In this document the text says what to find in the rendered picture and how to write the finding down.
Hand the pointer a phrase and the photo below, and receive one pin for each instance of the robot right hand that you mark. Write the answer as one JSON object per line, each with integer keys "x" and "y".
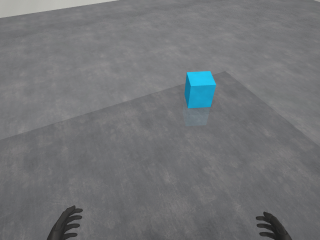
{"x": 279, "y": 232}

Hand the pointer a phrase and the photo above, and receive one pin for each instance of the robot left hand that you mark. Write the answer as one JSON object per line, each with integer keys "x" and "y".
{"x": 60, "y": 227}

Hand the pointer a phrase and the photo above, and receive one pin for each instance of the carton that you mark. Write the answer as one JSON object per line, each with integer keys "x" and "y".
{"x": 199, "y": 89}

